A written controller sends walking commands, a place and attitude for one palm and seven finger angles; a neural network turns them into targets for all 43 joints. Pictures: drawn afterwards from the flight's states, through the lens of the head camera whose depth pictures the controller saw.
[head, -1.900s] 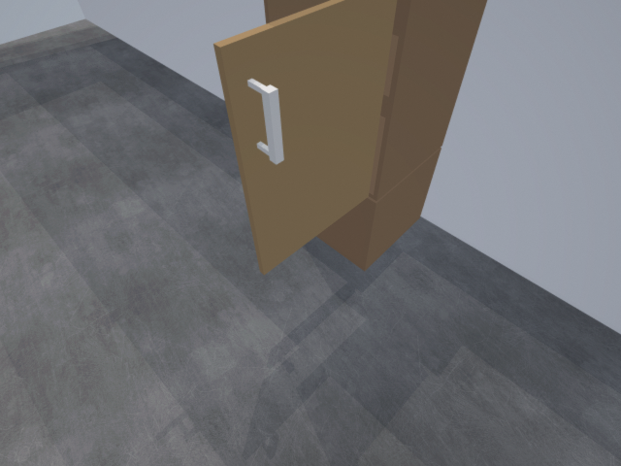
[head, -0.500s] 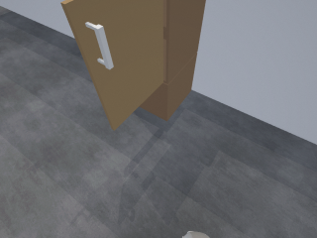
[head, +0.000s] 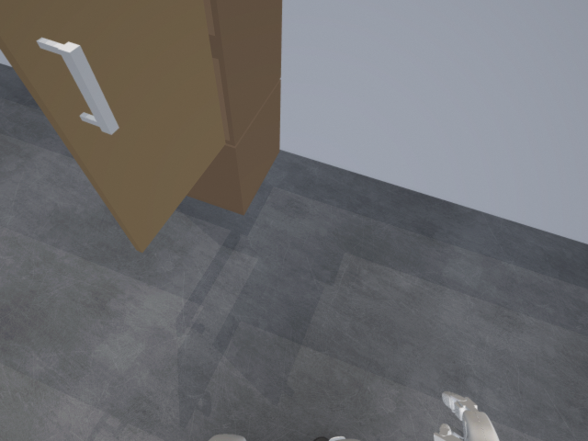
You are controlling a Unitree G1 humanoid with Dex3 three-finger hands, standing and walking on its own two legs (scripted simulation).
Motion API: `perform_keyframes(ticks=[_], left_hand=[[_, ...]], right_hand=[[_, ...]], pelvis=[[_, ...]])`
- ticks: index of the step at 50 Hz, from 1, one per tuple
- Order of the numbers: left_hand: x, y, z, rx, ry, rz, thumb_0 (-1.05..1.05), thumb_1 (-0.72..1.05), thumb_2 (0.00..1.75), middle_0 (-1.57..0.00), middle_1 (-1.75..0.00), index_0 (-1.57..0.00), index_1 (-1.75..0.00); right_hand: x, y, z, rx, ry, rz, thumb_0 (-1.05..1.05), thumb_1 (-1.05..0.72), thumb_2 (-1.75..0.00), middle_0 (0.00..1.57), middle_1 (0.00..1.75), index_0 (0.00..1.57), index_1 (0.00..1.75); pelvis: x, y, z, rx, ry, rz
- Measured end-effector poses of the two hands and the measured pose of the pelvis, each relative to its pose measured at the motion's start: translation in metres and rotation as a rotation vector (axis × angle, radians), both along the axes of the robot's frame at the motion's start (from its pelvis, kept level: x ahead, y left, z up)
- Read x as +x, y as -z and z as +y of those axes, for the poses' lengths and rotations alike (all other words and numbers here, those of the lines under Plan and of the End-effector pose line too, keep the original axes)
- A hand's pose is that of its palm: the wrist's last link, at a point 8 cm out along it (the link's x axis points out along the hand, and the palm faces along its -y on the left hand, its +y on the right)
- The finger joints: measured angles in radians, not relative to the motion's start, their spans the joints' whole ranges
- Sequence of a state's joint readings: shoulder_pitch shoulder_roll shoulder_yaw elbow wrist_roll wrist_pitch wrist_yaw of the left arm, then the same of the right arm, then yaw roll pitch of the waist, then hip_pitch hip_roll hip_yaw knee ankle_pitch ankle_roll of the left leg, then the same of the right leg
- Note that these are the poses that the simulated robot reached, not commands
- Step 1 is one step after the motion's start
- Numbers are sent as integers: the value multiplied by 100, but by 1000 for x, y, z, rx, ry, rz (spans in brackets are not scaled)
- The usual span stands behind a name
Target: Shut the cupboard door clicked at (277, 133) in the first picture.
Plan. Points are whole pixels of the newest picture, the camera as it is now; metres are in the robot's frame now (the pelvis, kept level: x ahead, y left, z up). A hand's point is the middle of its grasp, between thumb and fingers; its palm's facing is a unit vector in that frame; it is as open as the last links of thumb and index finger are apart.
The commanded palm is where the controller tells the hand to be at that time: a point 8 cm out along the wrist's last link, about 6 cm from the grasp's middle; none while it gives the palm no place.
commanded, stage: walk around to get in front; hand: left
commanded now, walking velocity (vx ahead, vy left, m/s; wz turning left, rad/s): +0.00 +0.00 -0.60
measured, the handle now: (80, 89) +0.54 +0.38 +0.12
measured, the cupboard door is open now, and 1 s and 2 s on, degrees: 88 88 88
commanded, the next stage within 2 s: none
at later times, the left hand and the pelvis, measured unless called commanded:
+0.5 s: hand (200, 392) +0.19 +0.16 -0.16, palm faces -0.34 -0.90 -0.28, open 7.4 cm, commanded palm none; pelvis +0.01 +0.00 +0.00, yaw -19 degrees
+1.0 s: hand (246, 343) +0.27 +0.10 -0.16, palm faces -0.60 -0.77 -0.22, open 7.4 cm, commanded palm none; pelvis +0.05 +0.00 +0.00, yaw -37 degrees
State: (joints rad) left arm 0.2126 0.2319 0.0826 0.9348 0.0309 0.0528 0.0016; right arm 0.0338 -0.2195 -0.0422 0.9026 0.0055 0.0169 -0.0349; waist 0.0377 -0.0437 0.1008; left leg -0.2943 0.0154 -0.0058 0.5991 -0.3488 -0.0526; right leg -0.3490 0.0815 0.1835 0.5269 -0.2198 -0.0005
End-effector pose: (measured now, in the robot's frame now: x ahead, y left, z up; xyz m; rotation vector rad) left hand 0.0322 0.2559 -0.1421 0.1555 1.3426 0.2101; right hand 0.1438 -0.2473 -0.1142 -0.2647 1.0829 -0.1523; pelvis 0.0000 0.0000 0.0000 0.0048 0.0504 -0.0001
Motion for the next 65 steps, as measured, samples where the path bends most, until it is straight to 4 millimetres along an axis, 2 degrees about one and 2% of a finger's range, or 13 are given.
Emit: perform_keyframes(ticks=[3,9,13,18,21,28,35,41,46,52,55,59,65], left_hand=[[19,8,15,-10,31,-17,1,90,89,-20,-30,-20,-30],[70,-5,23,-17,123,-86,1,91,89,-20,-30,-20,-30],[106,-11,11,-15,226,-110,1,91,89,-20,-30,-19,-30],[150,-12,-19,10,361,-160,1,91,89,-20,-30,-19,-30],[163,-13,-35,30,412,-187,0,91,89,-20,-30,-20,-30],[166,-13,-52,12,501,-117,0,90,89,-20,-30,-20,-30],[191,9,-50,-53,552,-87,1,90,89,-20,-30,-20,-30],[223,-2,-59,-73,599,-101,1,90,89,-20,-30,-20,-30],[245,-12,-80,-71,672,-113,1,91,89,-20,-30,-20,-30],[267,-14,-126,-36,801,-160,1,91,89,-20,-30,-19,-30],[268,-17,-142,-15,837,-183,0,91,89,-20,-30,-20,-30],[261,-21,-148,2,865,-144,0,90,89,-20,-30,-20,-30],[259,-12,-153,-14,917,-62,0,90,89,-20,-30,-20,-30]], right_hand=[[-17,0,8,-25,16,2,1,-91,-90,20,30,20,30],[-73,-6,11,-33,88,114,1,-91,-90,20,30,20,30],[-112,0,4,-15,187,165,1,-91,-90,20,30,21,30],[-160,22,-16,21,317,218,1,-91,-90,20,30,21,30],[-176,31,-28,23,386,249,1,-91,-90,20,30,20,30],[-168,13,-29,23,466,177,1,-91,-90,20,30,20,30],[-157,10,-3,-9,519,107,1,-91,-90,20,30,20,30],[-176,-2,27,13,558,168,1,-91,-90,20,30,20,30],[-198,0,37,50,636,201,1,-91,-90,20,30,21,30],[-234,26,28,107,759,204,1,-90,-90,21,30,21,30],[-244,35,17,115,811,224,1,-91,-90,20,30,21,30],[-237,26,1,102,853,188,1,-91,-90,20,30,20,30],[-212,10,-15,58,892,94,1,-91,-90,20,30,20,30]], pelvis=[[0,4,10,-13,26,-10],[3,-7,15,-47,91,-20],[6,-7,13,-55,158,-22],[12,8,-2,-29,232,-27],[11,12,-5,-27,279,-36],[16,0,-1,-1,372,-31],[35,10,21,-24,450,-8],[45,-4,22,-51,518,-3],[50,-8,16,-55,584,4],[49,7,-7,-19,667,-13],[47,10,-12,-21,706,-21],[49,1,-16,-10,760,-21],[61,-3,-17,0,835,-11]])
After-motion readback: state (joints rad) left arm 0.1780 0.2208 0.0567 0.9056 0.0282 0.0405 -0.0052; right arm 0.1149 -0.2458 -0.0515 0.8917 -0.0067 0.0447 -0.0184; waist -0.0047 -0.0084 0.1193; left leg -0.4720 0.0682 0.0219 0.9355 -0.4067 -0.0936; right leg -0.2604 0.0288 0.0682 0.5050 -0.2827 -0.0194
